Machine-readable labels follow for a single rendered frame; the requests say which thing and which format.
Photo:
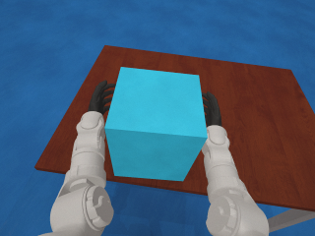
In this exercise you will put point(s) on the left robot forearm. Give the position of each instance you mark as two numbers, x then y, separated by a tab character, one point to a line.
88	155

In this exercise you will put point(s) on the right robot hand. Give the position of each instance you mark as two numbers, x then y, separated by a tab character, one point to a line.
213	117

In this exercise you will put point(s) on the right robot forearm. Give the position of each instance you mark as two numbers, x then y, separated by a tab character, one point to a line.
220	168

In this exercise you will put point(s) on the table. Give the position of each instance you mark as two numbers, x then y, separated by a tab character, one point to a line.
268	121

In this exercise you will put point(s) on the carton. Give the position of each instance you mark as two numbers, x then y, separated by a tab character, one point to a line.
156	126

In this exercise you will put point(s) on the robot right upper arm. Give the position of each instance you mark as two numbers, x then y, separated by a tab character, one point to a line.
230	216

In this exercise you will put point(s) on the left robot hand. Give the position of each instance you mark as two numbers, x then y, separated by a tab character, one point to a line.
98	99

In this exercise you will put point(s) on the robot left upper arm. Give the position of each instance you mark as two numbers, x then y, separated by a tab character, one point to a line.
84	212

